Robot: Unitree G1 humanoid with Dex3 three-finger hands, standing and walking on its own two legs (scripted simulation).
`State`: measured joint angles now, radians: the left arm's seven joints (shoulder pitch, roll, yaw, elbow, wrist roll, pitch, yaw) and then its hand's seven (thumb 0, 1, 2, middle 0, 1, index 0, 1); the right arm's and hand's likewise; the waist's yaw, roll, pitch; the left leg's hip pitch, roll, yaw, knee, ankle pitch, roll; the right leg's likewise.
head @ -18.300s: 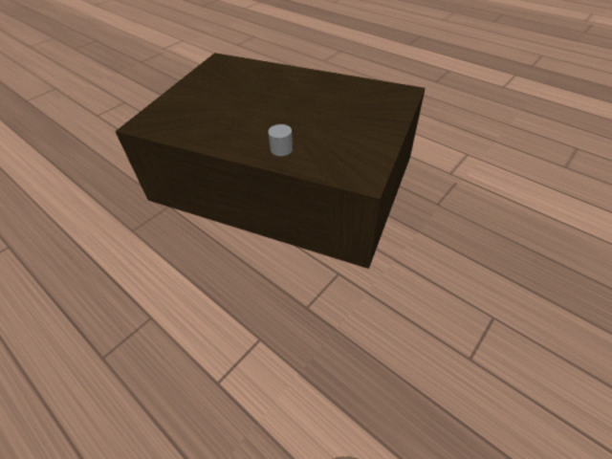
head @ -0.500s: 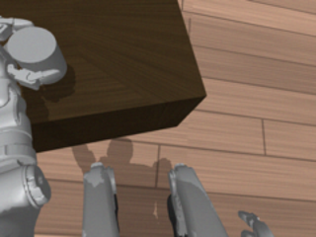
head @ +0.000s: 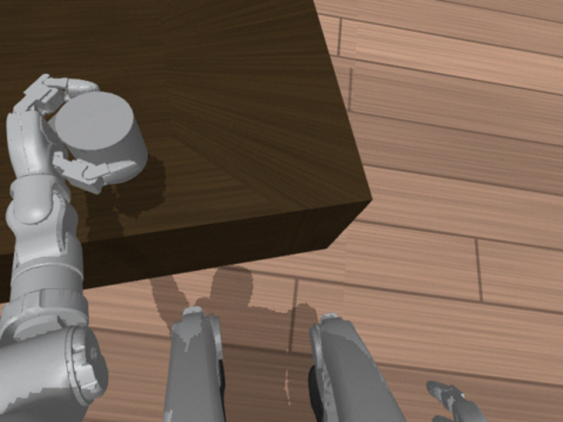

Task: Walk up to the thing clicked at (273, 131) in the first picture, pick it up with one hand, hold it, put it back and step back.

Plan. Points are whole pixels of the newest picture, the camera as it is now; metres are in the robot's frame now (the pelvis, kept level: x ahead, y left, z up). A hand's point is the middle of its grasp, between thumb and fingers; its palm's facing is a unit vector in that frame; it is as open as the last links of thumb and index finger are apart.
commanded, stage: lift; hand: left
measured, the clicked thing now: (106, 139) +0.48 +0.23 +0.01
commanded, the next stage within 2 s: hold in 1.28 s
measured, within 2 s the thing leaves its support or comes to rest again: neither
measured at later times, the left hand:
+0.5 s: hand (50, 146) +0.40 +0.23 +0.12, palm faces +0.21 -0.98 -0.04, open 11.7 cm
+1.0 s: hand (52, 138) +0.38 +0.20 +0.17, palm faces +0.19 -0.98 -0.03, open 11.8 cm
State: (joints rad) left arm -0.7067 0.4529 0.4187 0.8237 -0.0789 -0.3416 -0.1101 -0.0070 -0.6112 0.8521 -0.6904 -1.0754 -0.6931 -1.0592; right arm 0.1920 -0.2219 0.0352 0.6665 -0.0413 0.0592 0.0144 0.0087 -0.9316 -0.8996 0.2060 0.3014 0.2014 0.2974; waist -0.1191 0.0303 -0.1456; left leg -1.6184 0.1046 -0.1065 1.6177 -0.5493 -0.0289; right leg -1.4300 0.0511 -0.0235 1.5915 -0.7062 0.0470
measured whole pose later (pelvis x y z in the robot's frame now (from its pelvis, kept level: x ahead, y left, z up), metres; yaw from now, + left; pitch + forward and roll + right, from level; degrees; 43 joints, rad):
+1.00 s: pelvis +0.04 -0.01 +0.14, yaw +5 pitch +13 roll -2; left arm -0.23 0.22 0.17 0.51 -0.15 -0.35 -0.04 -0.01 -0.61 0.86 -0.68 -1.09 -0.68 -1.07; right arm 0.21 -0.22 0.00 0.65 0.00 0.01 -0.02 0.01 -0.92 -0.90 0.21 0.30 0.20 0.30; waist -0.04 0.02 -0.08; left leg -0.85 0.08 -0.04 1.03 -0.41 -0.04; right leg -0.70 0.01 0.00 1.00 -0.54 0.03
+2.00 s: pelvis +0.04 -0.01 +0.16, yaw +5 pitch +7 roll -1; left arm -0.13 0.19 0.14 0.40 -0.15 -0.32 -0.02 -0.01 -0.61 0.87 -0.67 -1.11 -0.67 -1.09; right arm 0.21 -0.22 0.00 0.65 0.00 -0.01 -0.02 0.01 -0.93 -0.90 0.20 0.30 0.20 0.30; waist -0.03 0.02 -0.03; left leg -0.63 0.07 -0.02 0.85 -0.34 -0.04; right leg -0.48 -0.01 0.00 0.83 -0.47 0.03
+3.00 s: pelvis +0.04 +0.00 +0.17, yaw +5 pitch +6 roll -1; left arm -0.11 0.19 0.13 0.42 -0.16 -0.35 -0.04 -0.01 -0.61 0.87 -0.66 -1.11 -0.67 -1.09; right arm 0.21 -0.22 -0.01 0.66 0.00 -0.01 -0.01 0.01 -0.94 -0.91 0.20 0.30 0.20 0.30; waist -0.02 0.02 -0.02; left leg -0.60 0.06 -0.02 0.83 -0.33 -0.03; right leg -0.45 -0.01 0.01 0.81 -0.46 0.03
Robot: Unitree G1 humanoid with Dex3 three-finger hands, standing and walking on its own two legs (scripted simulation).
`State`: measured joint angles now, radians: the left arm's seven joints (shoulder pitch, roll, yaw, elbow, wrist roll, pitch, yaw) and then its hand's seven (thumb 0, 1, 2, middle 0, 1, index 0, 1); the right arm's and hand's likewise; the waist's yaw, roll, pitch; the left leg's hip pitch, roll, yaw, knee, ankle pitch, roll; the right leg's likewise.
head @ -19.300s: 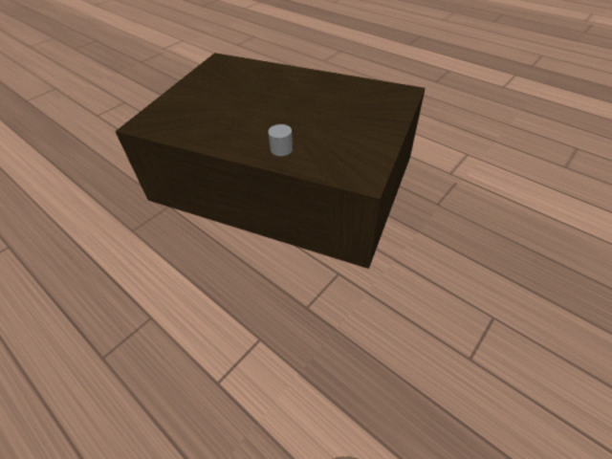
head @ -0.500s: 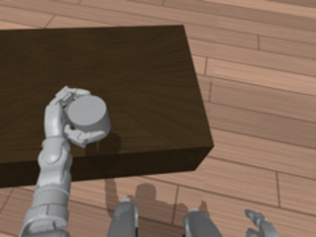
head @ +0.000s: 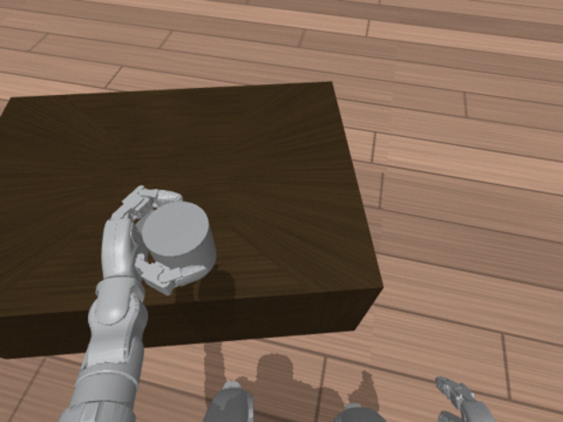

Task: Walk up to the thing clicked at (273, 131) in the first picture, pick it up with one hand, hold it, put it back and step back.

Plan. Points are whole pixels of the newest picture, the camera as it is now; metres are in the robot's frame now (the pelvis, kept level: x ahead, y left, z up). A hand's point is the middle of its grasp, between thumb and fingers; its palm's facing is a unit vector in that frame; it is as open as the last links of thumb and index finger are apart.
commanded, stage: lift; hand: left
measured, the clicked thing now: (182, 243) +0.36 +0.16 +0.03
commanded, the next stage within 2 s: hold in 0.28 s
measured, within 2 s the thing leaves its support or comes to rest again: neither
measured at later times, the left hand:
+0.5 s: hand (165, 241) +0.35 +0.17 +0.06, palm faces +0.12 -0.99 -0.03, open 11.8 cm
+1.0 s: hand (163, 242) +0.34 +0.17 +0.08, palm faces +0.12 -0.99 -0.03, open 11.8 cm
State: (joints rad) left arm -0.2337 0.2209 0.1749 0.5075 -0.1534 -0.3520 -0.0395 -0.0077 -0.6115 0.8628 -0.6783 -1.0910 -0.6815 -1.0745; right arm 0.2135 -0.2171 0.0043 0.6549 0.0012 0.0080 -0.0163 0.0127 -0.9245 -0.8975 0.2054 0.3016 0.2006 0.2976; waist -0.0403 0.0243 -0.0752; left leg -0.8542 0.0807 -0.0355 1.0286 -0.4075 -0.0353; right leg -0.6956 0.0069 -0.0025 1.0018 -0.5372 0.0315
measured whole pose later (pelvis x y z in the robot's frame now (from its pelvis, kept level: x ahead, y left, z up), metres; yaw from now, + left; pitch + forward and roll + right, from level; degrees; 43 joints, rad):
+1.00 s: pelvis +0.00 +0.00 +0.03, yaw +1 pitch +7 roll -1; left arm -0.13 0.19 0.14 0.40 -0.15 -0.32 -0.02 -0.01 -0.61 0.87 -0.67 -1.11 -0.67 -1.09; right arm 0.21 -0.22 0.00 0.65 0.00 -0.01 -0.02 0.01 -0.93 -0.90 0.20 0.30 0.20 0.30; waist -0.03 0.02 -0.03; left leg -0.63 0.07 -0.02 0.85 -0.34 -0.04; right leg -0.48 -0.01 0.00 0.83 -0.47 0.03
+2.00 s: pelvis +0.00 +0.00 +0.03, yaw +1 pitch +6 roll -1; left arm -0.11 0.19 0.13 0.42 -0.16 -0.35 -0.04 -0.01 -0.61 0.87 -0.66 -1.11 -0.67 -1.09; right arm 0.21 -0.22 -0.01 0.66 0.00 -0.01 -0.01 0.01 -0.94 -0.91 0.20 0.30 0.20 0.30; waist -0.02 0.02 -0.02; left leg -0.60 0.06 -0.02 0.83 -0.33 -0.03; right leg -0.45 -0.01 0.01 0.81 -0.46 0.03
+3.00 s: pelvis +0.00 +0.00 +0.03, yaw +1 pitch +6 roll -1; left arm -0.13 0.19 0.14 0.45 -0.15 -0.36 -0.04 -0.01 -0.61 0.87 -0.66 -1.11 -0.67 -1.10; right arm 0.21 -0.22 0.00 0.67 0.00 -0.02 -0.01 0.01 -0.94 -0.91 0.20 0.30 0.20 0.30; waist -0.02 0.02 -0.02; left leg -0.59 0.06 -0.01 0.82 -0.33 -0.03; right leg -0.44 -0.01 0.01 0.80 -0.46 0.03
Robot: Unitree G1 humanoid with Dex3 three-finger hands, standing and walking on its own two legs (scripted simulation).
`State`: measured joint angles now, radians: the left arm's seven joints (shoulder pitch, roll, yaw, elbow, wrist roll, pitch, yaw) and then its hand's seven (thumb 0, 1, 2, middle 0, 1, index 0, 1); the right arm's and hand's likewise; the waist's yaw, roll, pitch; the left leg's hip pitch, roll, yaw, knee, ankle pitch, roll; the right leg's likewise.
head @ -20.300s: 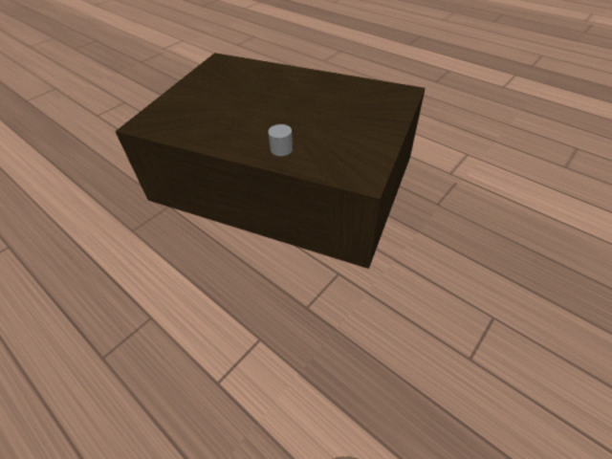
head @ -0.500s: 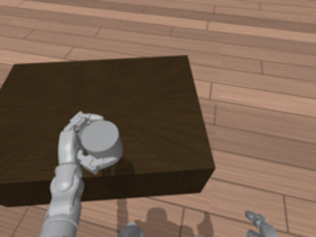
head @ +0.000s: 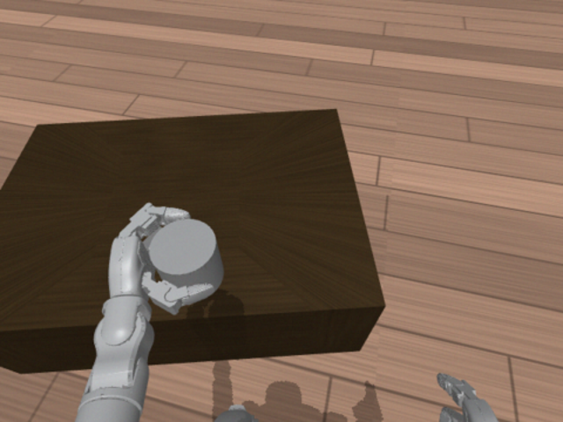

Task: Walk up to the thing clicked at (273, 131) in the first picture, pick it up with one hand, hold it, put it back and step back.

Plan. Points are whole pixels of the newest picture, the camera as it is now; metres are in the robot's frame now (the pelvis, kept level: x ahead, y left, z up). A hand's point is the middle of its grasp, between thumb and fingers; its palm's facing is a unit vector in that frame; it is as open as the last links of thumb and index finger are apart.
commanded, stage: hold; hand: left
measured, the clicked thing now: (189, 260) +0.33 +0.15 +0.04
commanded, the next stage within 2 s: crouch in 1.98 s
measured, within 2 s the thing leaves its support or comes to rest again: neither
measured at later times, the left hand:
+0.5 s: hand (178, 256) +0.33 +0.17 +0.05, palm faces +0.10 -0.99 -0.03, open 11.8 cm
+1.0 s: hand (173, 261) +0.33 +0.17 +0.05, palm faces +0.11 -0.99 -0.03, open 11.8 cm
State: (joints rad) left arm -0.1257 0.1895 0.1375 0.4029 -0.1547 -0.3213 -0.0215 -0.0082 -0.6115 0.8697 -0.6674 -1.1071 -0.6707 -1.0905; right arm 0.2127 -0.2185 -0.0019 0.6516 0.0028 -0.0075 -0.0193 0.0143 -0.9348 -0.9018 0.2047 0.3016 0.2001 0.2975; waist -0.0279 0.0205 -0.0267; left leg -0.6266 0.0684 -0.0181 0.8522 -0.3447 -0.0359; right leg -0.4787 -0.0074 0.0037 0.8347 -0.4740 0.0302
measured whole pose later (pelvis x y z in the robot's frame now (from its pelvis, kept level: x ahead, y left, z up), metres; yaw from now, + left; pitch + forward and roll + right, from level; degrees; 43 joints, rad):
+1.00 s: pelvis +0.00 +0.00 +0.00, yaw +0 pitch +6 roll -1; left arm -0.11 0.19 0.13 0.42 -0.16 -0.35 -0.04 -0.01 -0.61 0.87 -0.66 -1.11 -0.67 -1.09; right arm 0.21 -0.22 -0.01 0.66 0.00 -0.01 -0.01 0.01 -0.94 -0.91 0.20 0.30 0.20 0.30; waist -0.02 0.02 -0.02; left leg -0.60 0.06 -0.02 0.83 -0.33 -0.03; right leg -0.45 -0.01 0.01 0.81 -0.46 0.03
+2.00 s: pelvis +0.00 +0.00 +0.00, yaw +0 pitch +6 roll -1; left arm -0.13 0.19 0.14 0.45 -0.15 -0.36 -0.04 -0.01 -0.61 0.87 -0.66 -1.11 -0.67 -1.10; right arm 0.21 -0.22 0.00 0.67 0.00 -0.02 -0.01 0.01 -0.94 -0.91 0.20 0.30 0.20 0.30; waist -0.02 0.02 -0.02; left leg -0.59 0.06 -0.01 0.82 -0.33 -0.03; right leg -0.44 -0.01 0.01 0.80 -0.46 0.03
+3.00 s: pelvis -0.03 +0.01 -0.14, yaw -4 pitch +31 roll -5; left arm -0.70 0.38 0.39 1.02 -0.06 -0.61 -0.05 -0.01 -0.61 0.85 -0.69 -1.07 -0.70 -1.05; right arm 0.20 -0.20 0.02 0.72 -0.08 0.02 0.06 0.01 -0.95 -0.91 0.21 0.30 0.20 0.30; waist -0.13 0.01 -0.16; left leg -1.55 0.09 -0.09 1.54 -0.53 -0.03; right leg -1.37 0.03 -0.01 1.52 -0.69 0.04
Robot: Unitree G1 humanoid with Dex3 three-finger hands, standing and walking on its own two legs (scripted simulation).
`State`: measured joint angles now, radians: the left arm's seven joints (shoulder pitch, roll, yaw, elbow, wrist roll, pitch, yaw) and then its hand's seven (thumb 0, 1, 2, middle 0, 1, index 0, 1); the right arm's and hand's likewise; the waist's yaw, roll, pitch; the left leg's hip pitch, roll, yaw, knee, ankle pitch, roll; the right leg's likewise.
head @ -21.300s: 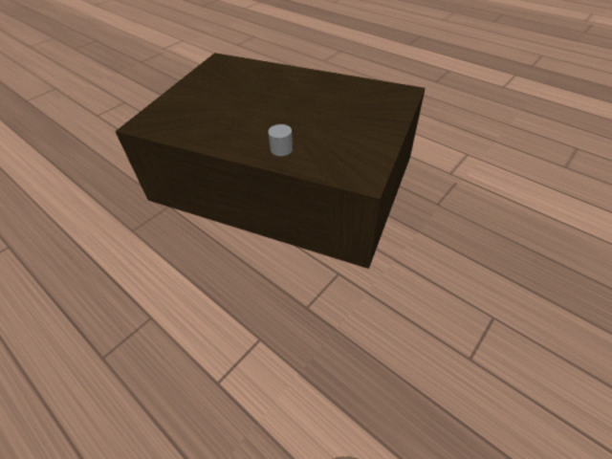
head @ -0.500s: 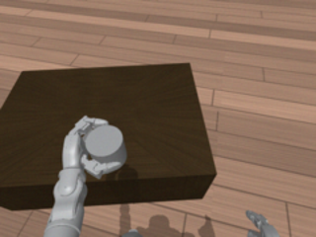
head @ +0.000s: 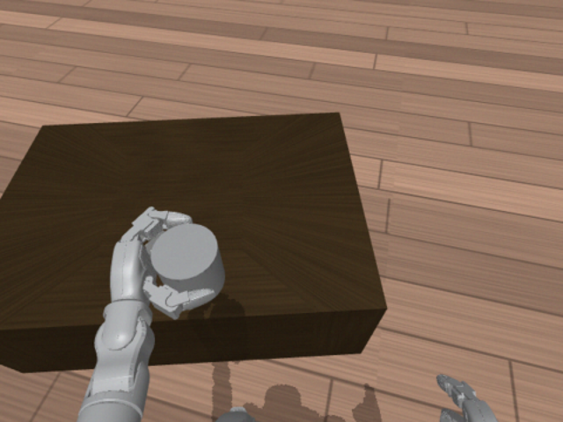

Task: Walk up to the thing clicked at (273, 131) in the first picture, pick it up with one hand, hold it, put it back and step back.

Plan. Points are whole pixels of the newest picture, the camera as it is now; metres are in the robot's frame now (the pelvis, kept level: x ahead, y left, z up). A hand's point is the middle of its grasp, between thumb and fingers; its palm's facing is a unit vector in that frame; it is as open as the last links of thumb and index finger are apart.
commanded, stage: hold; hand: left
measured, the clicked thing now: (190, 265) +0.32 +0.15 +0.04
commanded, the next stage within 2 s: crouch in 0.98 s
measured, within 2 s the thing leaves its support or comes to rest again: neither
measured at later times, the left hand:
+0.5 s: hand (181, 259) +0.33 +0.17 +0.05, palm faces +0.11 -0.99 -0.02, open 11.8 cm
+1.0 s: hand (179, 259) +0.33 +0.17 +0.05, palm faces +0.11 -0.99 -0.03, open 11.8 cm
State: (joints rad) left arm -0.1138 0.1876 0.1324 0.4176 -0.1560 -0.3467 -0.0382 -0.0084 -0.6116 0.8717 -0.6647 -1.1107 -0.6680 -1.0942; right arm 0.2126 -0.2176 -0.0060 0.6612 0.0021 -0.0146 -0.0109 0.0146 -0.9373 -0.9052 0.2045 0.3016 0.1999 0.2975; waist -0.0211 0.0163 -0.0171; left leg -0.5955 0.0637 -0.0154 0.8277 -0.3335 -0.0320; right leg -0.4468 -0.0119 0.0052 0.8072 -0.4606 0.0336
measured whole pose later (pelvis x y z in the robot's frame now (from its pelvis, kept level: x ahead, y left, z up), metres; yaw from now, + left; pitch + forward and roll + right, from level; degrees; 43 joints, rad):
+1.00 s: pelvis +0.00 +0.00 +0.00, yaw +0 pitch +6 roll -1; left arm -0.13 0.19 0.14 0.45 -0.15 -0.36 -0.04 -0.01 -0.61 0.87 -0.66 -1.11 -0.67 -1.10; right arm 0.21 -0.22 0.00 0.67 0.00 -0.02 -0.01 0.01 -0.94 -0.91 0.20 0.30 0.20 0.30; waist -0.02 0.02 -0.02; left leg -0.59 0.06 -0.01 0.82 -0.33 -0.03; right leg -0.44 -0.01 0.01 0.80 -0.46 0.03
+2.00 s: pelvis -0.03 +0.01 -0.15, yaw -4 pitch +31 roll -5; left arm -0.70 0.38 0.39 1.02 -0.06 -0.61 -0.05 -0.01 -0.61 0.85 -0.69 -1.07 -0.70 -1.05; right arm 0.20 -0.20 0.02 0.72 -0.08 0.02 0.06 0.01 -0.95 -0.91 0.21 0.30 0.20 0.30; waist -0.13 0.01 -0.16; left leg -1.55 0.09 -0.09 1.54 -0.53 -0.03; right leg -1.37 0.03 -0.01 1.52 -0.69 0.04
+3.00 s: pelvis -0.06 +0.00 -0.26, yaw -8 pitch +37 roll -7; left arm -0.90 0.57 0.48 1.09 -0.01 -0.52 -0.09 -0.01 -0.61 0.86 -0.68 -1.08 -0.69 -1.07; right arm 0.17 -0.23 0.07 0.69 -0.10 0.07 0.06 0.01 -0.95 -0.91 0.21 0.30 0.20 0.30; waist -0.18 0.00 -0.13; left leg -1.97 0.10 -0.14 1.89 -0.58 -0.04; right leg -1.78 0.07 -0.02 1.90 -0.76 0.05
